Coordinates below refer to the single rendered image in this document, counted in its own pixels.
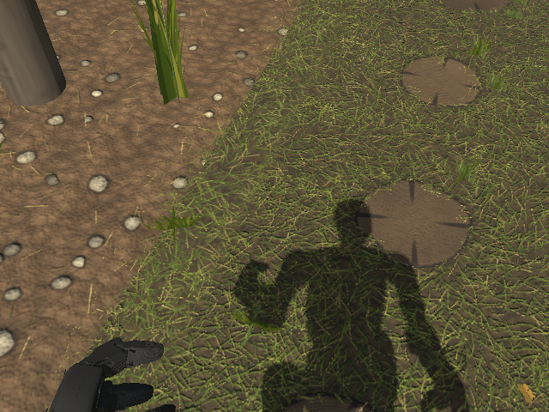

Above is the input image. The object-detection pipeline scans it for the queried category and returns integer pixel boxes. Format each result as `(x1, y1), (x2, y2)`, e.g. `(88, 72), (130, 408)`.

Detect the left robot hand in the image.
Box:
(45, 337), (176, 412)

